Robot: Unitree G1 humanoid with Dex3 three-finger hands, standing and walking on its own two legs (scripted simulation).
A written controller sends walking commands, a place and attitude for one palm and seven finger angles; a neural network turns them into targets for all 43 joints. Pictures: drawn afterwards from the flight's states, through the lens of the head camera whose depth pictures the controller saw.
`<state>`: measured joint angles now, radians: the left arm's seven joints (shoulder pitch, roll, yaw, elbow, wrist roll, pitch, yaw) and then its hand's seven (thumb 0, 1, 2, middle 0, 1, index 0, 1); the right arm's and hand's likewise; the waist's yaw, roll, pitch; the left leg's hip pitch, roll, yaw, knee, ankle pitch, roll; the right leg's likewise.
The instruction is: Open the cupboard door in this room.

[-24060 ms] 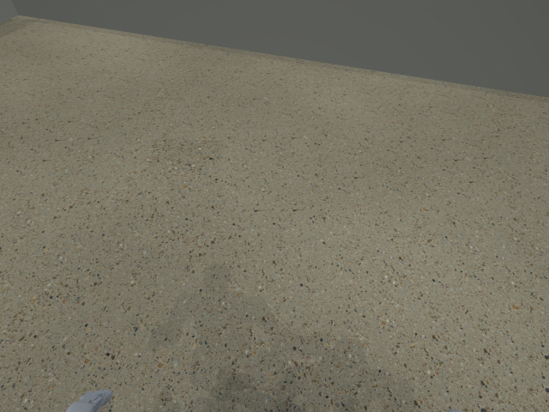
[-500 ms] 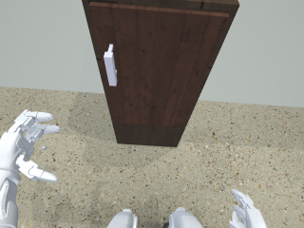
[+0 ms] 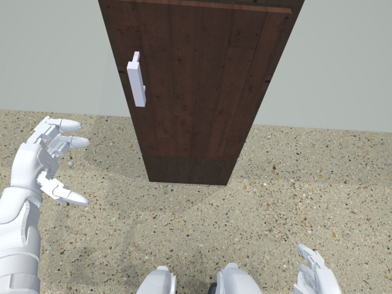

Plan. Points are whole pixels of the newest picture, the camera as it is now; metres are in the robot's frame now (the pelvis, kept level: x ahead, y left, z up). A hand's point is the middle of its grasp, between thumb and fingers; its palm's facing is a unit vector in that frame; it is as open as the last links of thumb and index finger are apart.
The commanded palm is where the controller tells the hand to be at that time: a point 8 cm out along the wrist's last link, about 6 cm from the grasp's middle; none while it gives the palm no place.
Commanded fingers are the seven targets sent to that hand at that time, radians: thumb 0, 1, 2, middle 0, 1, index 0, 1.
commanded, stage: move the hooked fingers beside the handle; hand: left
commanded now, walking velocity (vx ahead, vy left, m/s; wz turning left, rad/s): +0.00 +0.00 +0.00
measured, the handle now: (138, 79) +0.58 +0.17 +0.05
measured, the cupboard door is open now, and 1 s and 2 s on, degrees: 0 0 0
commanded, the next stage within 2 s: none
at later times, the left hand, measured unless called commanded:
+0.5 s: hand (89, 131) +0.42 +0.24 +0.05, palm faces -0.01 -1.00 -0.03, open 14.0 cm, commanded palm +0.40 +0.29 +0.05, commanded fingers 0.00 -0.50 0.30 -0.30 -1.20 -0.30 -1.20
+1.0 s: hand (104, 106) +0.49 +0.23 +0.05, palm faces -0.02 -1.00 -0.01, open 14.0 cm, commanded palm +0.47 +0.27 +0.04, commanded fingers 0.00 -0.50 0.30 -0.30 -1.20 -0.30 -1.20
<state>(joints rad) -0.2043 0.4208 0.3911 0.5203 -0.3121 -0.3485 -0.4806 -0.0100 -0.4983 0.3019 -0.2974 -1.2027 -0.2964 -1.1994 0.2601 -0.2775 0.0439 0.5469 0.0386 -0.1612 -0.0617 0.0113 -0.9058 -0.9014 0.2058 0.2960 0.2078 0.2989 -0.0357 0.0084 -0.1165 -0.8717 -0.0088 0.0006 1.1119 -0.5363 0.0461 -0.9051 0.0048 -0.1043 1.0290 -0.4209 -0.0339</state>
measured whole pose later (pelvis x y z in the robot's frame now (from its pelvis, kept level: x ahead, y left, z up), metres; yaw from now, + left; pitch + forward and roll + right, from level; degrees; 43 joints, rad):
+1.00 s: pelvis +0.00 +0.01 -0.01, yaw -2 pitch +23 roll -3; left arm -0.78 0.56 0.45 1.10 -0.15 -0.41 -0.39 -0.01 -0.50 0.30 -0.30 -1.20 -0.30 -1.20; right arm 0.36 -0.28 0.05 0.61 0.01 0.02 -0.03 0.01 -0.91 -0.90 0.21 0.30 0.21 0.30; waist -0.15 0.01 -0.11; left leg -1.00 0.01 0.02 1.15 -0.55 0.06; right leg -1.04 0.02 -0.09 1.05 -0.41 -0.03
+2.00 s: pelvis +0.01 +0.01 -0.02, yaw -3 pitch +26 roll -5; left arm -0.89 0.62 0.47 1.17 -0.10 -0.43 -0.35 -0.01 -0.50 0.30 -0.30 -1.20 -0.30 -1.20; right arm 0.35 -0.29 0.06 0.57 -0.01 0.08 0.00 0.00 -0.91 -0.90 0.21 0.30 0.21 0.30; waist -0.19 0.01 -0.11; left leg -1.08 0.02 0.01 1.19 -0.56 0.06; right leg -1.11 0.03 -0.10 1.06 -0.41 -0.02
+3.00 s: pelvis +0.00 +0.01 -0.02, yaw -2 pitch +26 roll -4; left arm -0.91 0.51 0.39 1.16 -0.06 -0.47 -0.20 -0.01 -0.50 0.30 -0.30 -1.21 -0.32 -1.22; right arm 0.37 -0.26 0.05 0.59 -0.03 0.08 0.03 0.00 -0.91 -0.90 0.20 0.30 0.21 0.30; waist -0.20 0.03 -0.11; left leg -1.09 0.02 0.01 1.20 -0.57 0.06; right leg -1.12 0.03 -0.10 1.09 -0.42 -0.03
